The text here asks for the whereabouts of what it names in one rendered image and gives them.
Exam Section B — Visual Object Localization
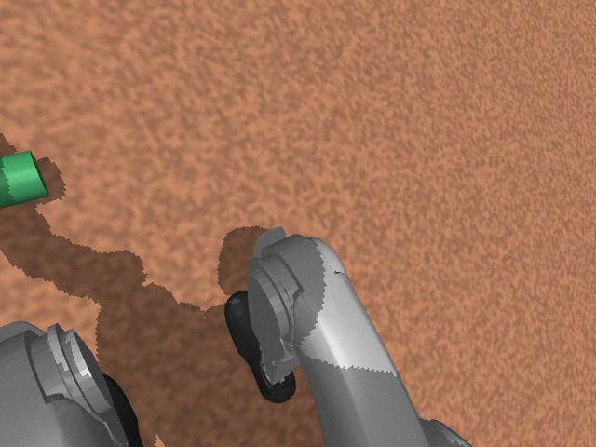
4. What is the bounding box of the right robot hand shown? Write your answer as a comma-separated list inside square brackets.
[417, 412, 473, 447]

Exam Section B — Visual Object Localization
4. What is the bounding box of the left robot foot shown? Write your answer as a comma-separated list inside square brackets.
[102, 374, 144, 447]

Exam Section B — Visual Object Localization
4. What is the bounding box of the right robot foot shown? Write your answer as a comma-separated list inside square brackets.
[224, 291, 296, 403]

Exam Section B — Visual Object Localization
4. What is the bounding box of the bottle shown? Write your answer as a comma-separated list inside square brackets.
[0, 151, 49, 209]

